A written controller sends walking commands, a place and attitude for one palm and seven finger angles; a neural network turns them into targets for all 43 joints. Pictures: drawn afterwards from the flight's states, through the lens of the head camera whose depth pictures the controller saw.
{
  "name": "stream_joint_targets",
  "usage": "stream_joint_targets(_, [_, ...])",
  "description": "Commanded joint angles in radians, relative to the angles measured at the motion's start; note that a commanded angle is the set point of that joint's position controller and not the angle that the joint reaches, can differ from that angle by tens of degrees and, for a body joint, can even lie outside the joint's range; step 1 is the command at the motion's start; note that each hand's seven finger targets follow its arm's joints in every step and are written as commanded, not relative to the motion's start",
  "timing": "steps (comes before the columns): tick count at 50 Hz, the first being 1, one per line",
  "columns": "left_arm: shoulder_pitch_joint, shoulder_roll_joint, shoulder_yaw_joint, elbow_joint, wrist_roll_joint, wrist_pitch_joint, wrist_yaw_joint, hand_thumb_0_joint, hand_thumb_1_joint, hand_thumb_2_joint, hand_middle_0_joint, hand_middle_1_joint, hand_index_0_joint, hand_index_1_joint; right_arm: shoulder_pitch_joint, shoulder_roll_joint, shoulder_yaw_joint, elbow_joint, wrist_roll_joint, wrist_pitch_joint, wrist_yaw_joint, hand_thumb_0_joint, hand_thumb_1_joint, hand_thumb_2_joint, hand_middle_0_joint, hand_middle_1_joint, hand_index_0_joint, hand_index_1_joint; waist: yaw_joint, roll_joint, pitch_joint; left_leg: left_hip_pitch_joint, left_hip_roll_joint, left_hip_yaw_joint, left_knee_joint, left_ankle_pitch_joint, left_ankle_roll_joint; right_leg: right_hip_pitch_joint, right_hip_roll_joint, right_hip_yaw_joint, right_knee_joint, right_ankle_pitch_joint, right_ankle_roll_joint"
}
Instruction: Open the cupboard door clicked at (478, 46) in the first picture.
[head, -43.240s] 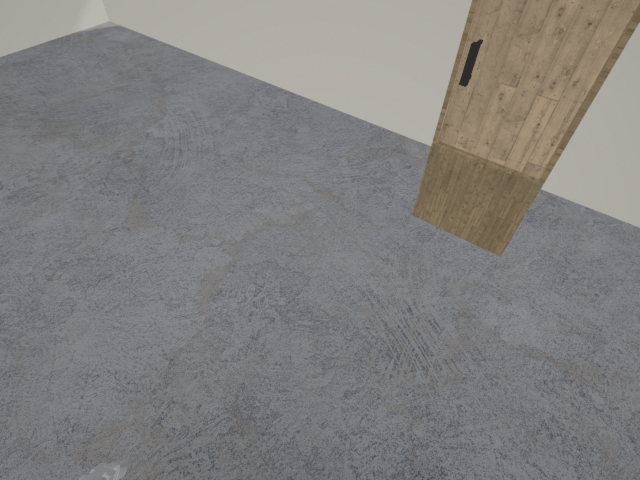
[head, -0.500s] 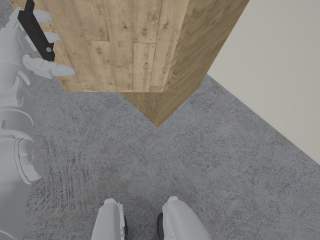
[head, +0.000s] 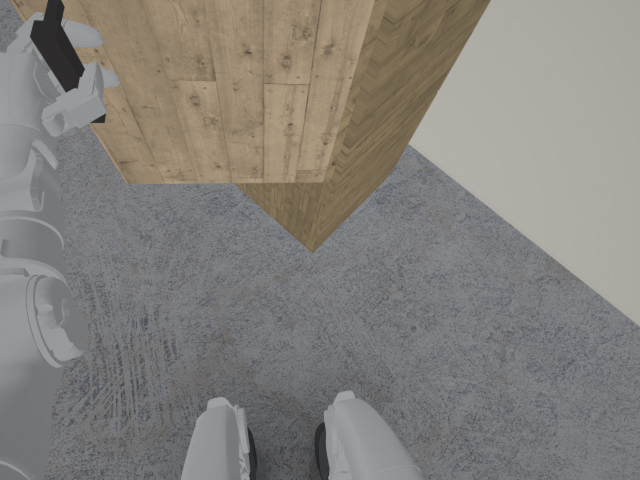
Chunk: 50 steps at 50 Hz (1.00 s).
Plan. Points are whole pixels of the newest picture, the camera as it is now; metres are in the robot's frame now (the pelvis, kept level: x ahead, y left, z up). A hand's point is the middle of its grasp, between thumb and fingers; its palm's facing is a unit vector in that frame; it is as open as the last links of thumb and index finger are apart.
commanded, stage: close the thumb around the handle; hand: left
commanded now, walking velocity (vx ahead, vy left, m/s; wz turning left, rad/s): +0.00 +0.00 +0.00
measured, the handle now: (76, 64) +0.59 +0.22 +0.06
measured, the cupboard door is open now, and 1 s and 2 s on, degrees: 47 89 98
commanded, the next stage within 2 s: pull the door open along its arc in 0.02 s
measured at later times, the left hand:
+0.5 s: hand (97, 132) +0.50 +0.19 +0.07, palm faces -0.03 -1.00 -0.01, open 5.7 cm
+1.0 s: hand (210, 274) +0.33 +0.08 +0.07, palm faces +0.35 -0.94 +0.02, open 5.9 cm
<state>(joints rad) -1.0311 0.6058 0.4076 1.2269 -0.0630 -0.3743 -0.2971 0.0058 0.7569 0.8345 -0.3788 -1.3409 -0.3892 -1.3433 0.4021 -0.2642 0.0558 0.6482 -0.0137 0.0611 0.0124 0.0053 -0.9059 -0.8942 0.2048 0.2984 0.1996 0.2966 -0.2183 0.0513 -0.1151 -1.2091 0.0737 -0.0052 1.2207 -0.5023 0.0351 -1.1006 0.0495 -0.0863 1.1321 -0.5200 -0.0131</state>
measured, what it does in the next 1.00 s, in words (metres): stands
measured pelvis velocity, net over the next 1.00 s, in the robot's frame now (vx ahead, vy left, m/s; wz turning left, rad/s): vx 0.02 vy -0.02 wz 0.06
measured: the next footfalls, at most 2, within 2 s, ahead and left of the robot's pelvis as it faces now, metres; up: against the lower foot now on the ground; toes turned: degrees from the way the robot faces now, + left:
none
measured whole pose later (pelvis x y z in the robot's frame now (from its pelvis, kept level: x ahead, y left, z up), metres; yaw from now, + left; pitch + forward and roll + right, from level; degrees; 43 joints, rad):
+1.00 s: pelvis +0.02 -0.02 +0.03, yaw +3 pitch +16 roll -1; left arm -0.04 -0.07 -0.11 0.34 0.05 -0.41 0.44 0.00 0.70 0.73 -0.34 -1.35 -0.36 -1.34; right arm 0.21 -0.18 -0.01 0.56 -0.05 0.05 0.07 0.01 -0.91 -0.89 0.20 0.30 0.20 0.30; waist -0.01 0.03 -0.17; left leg -0.87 0.03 0.01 1.07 -0.49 0.00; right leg -0.79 0.01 -0.07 1.06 -0.55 -0.04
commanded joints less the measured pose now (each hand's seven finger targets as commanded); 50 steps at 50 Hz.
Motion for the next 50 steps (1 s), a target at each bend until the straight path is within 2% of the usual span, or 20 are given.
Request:
stream_joint_targets(1, [-0.443, 0.232, 0.024, -0.222, -0.021, -0.064, -0.001, 0.0, 0.9, 0.9, -0.4, -1.35, -0.4, -1.35, 0.203, -0.201, -0.071, -0.028, -0.007, -0.006, -0.019, 0.0, -0.9, -0.9, 0.2, 0.3, 0.2, 0.3, -0.015, 0.171, -0.542, 0.57, -0.021, -0.09, -0.102, 0.458, -0.002, 0.099, 0.024, 0.036, -0.128, 0.339, -0.012])
stream_joint_targets(2, [-0.438, 0.248, 0.034, -0.222, -0.019, -0.067, 0.0, 0.0, 0.9, 0.9, -0.4, -1.35, -0.4, -1.35, 0.206, -0.203, -0.071, -0.029, -0.007, -0.004, -0.019, 0.0, -0.9, -0.9, 0.2, 0.3, 0.2, 0.3, -0.011, 0.168, -0.546, 0.571, -0.021, -0.093, -0.106, 0.467, -0.004, 0.108, 0.024, 0.035, -0.126, 0.345, -0.013])
stream_joint_targets(4, [-0.439, 0.229, 0.018, -0.216, -0.017, -0.072, -0.001, 0.0, 0.9, 0.9, -0.4, -1.35, -0.4, -1.35, 0.203, -0.201, -0.071, -0.027, -0.007, -0.004, -0.018, 0.0, -0.9, -0.9, 0.2, 0.3, 0.2, 0.3, -0.014, 0.194, -0.543, 0.59, -0.019, -0.098, -0.104, 0.479, -0.008, 0.076, 0.023, 0.032, -0.119, 0.337, -0.014])
stream_joint_targets(5, [-0.451, 0.216, 0.011, -0.216, -0.019, -0.071, 0.0, 0.0, 0.9, 0.9, -0.4, -1.35, -0.4, -1.35, 0.205, -0.201, -0.072, -0.025, -0.008, -0.003, -0.017, 0.0, -0.9, -0.9, 0.2, 0.3, 0.2, 0.3, -0.022, 0.177, -0.534, 0.593, -0.018, -0.101, -0.104, 0.473, -0.006, 0.069, 0.024, 0.03, -0.124, 0.331, -0.013])
stream_joint_targets(6, [-0.432, 0.238, 0.026, -0.208, -0.016, -0.071, 0.002, 0.0, 0.9, 0.9, -0.4, -1.35, -0.4, -1.35, 0.204, -0.204, -0.072, -0.028, -0.007, -0.001, -0.019, 0.0, -0.9, -0.9, 0.2, 0.3, 0.2, 0.3, -0.01, 0.174, -0.529, 0.584, -0.018, -0.1, -0.108, 0.464, -0.008, 0.078, 0.024, 0.03, -0.123, 0.324, -0.015])
stream_joint_targets(7, [-0.459, 0.258, 0.034, -0.219, -0.014, -0.073, 0.004, 0.0, 0.9, 0.9, -0.4, -1.35, -0.4, -1.35, 0.204, -0.206, -0.072, -0.027, -0.009, -0.002, -0.02, 0.0, -0.9, -0.9, 0.2, 0.3, 0.2, 0.3, -0.019, 0.183, -0.537, 0.586, -0.016, -0.1, -0.106, 0.467, -0.006, 0.077, 0.023, 0.032, -0.123, 0.329, -0.013])
stream_joint_targets(13, [-0.303, 0.227, 0.046, -0.26, -0.033, -0.077, -0.011, 0.0, 0.9, 0.9, -0.4, -1.35, -0.4, -1.35, 0.194, -0.199, -0.076, -0.054, -0.005, 0.005, -0.012, 0.0, -0.9, -0.9, 0.2, 0.3, 0.2, 0.3, 0.031, 0.178, -0.586, 0.619, -0.022, -0.092, -0.119, 0.529, -0.011, 0.136, 0.024, 0.029, -0.116, 0.379, -0.017])
stream_joint_targets(17, [-0.14, 0.177, 0.034, -0.292, -0.059, -0.061, -0.024, 0.0, 0.9, 0.9, -0.4, -1.35, -0.4, -1.35, 0.167, -0.192, -0.083, -0.084, 0.009, 0.014, -0.008, 0.0, -0.9, -0.9, 0.2, 0.3, 0.2, 0.3, 0.057, 0.099, -0.548, 0.556, -0.033, -0.06, -0.141, 0.484, -0.003, 0.226, 0.024, 0.037, -0.138, 0.412, -0.008])
stream_joint_targets(20, [-0.031, 0.14, 0.026, -0.409, -0.082, -0.068, -0.023, 0.0, 0.9, 0.9, -0.4, -1.35, -0.4, -1.35, 0.146, -0.184, -0.091, -0.108, 0.017, 0.015, -0.003, 0.0, -0.9, -0.9, 0.2, 0.3, 0.2, 0.3, 0.088, 0.095, -0.587, 0.59, -0.038, -0.049, -0.161, 0.53, -0.004, 0.291, 0.021, 0.037, -0.142, 0.469, -0.009])
stream_joint_targets(27, [0.261, -0.054, -0.079, -0.584, -0.135, -0.065, -0.003, 0.0, 0.9, 0.9, -0.4, -1.35, -0.4, -1.35, 0.074, -0.161, -0.109, -0.15, 0.035, 0.01, 0.013, 0.0, -0.9, -0.9, 0.2, 0.3, 0.2, 0.3, 0.111, 0.03, -0.484, 0.572, -0.052, -0.017, -0.202, 0.493, -0.003, 0.357, 0.013, 0.04, -0.177, 0.507, -0.004])
stream_joint_targets(28, [0.296, -0.087, 0.069, -0.65, -0.209, -0.066, 0.153, 0.0, 0.9, 0.9, -0.4, -1.35, -0.4, -1.35, 0.056, -0.129, -0.11, -0.159, 0.024, -0.007, 0.012, 0.0, -0.9, -0.9, 0.2, 0.3, 0.2, 0.3, 0.202, 0.042, -0.48, 0.565, -0.052, -0.012, -0.216, 0.534, -0.016, 0.376, 0.014, 0.024, -0.173, 0.501, -0.006])
stream_joint_targets(29, [0.363, -0.217, -0.045, -0.653, -0.184, -0.061, 0.233, 0.0, 0.9, 0.9, -0.4, -1.35, -0.4, -1.35, 0.037, -0.119, -0.108, -0.156, 0.022, -0.02, 0.022, 0.0, -0.9, -0.9, 0.2, 0.3, 0.2, 0.3, 0.168, 0.057, -0.456, 0.585, -0.047, -0.012, -0.223, 0.538, -0.028, 0.334, 0.013, 0.018, -0.172, 0.482, 0.001])
stream_joint_targets(31, [0.424, -0.277, -0.069, -0.733, -0.139, -0.072, 0.374, 0.0, 0.9, 0.9, -0.4, -1.35, -0.4, -1.35, 0.033, -0.115, -0.116, -0.146, 0.002, -0.03, 0.038, 0.0, -0.9, -0.9, 0.2, 0.3, 0.2, 0.3, 0.176, 0.004, -0.448, 0.582, -0.043, -0.012, -0.224, 0.548, -0.035, 0.341, 0.01, 0.011, -0.161, 0.483, 0.002])
stream_joint_targets(33, [0.475, -0.33, -0.119, -0.824, -0.067, -0.08, 0.505, 0.0, 0.9, 0.9, -0.4, -1.35, -0.4, -1.35, 0.018, -0.105, -0.117, -0.151, -0.018, -0.031, 0.053, 0.0, -0.9, -0.9, 0.2, 0.3, 0.2, 0.3, 0.187, 0.032, -0.449, 0.592, -0.045, -0.006, -0.219, 0.58, -0.038, 0.353, 0.006, 0.014, -0.148, 0.503, -0.004])
stream_joint_targets(35, [0.53, -0.411, -0.209, -0.877, 0.009, -0.084, 0.596, 0.0, 0.9, 0.9, -0.4, -1.35, -0.4, -1.35, -0.005, -0.094, -0.121, -0.155, -0.03, -0.024, 0.064, 0.0, -0.9, -0.9, 0.2, 0.3, 0.2, 0.3, 0.18, 0.026, -0.448, 0.612, -0.041, -0.009, -0.221, 0.581, -0.042, 0.349, 0.001, 0.015, -0.144, 0.501, -0.005])
stream_joint_targets(36, [0.535, -0.453, -0.262, -0.897, 0.038, -0.085, 0.624, 0.0, 0.9, 0.9, -0.4, -1.35, -0.4, -1.35, -0.019, -0.091, -0.122, -0.157, -0.034, -0.021, 0.067, 0.0, -0.9, -0.9, 0.2, 0.3, 0.2, 0.3, 0.172, 0.02, -0.436, 0.614, -0.044, -0.01, -0.224, 0.552, -0.04, 0.351, 0.0, 0.016, -0.15, 0.49, -0.007])
stream_joint_targets(38, [0.552, -0.479, -0.276, -0.933, 0.064, -0.089, 0.687, 0.0, 0.9, 0.9, -0.4, -1.35, -0.4, -1.35, -0.042, -0.087, -0.125, -0.163, -0.041, -0.019, 0.06, 0.0, -0.9, -0.9, 0.2, 0.3, 0.2, 0.3, 0.17, -0.053, -0.417, 0.589, -0.048, -0.015, -0.231, 0.494, -0.035, 0.382, 0.0, 0.017, -0.161, 0.476, -0.009])
stream_joint_targets(40, [0.626, -0.568, -0.37, -0.974, 0.093, -0.095, 0.715, 0.0, 0.9, 0.9, -0.4, -1.35, -0.4, -1.35, -0.078, -0.071, -0.126, -0.171, -0.044, -0.023, 0.058, 0.0, -0.9, -0.9, 0.2, 0.3, 0.2, 0.3, 0.176, -0.047, -0.425, 0.606, -0.053, -0.007, -0.238, 0.472, -0.034, 0.405, -0.007, 0.019, -0.169, 0.484, -0.01])
stream_joint_targets(45, [0.771, -0.658, -0.497, -1.08, 0.121, -0.11, 0.738, 0.0, 0.9, 0.9, -0.4, -1.35, -0.4, -1.35, -0.157, -0.047, -0.117, -0.196, -0.045, -0.037, 0.045, 0.0, -0.9, -0.9, 0.2, 0.3, 0.2, 0.3, 0.189, -0.067, -0.367, 0.6, -0.063, -0.003, -0.26, 0.388, -0.028, 0.438, -0.018, 0.027, -0.196, 0.451, -0.016])
stream_joint_targets(50, [0.964, -0.703, -0.568, -1.167, 0.141, -0.114, 0.777, 0.0, 0.9, 0.9, -0.4, -1.35, -0.4, -1.35, -0.219, -0.022, -0.104, -0.225, -0.045, -0.063, 0.038, 0.0, -0.9, -0.9, 0.2, 0.3, 0.2, 0.3, 0.214, -0.094, -0.317, 0.567, -0.075, 0.003, -0.27, 0.321, -0.026, 0.471, -0.033, 0.044, -0.217, 0.418, -0.019])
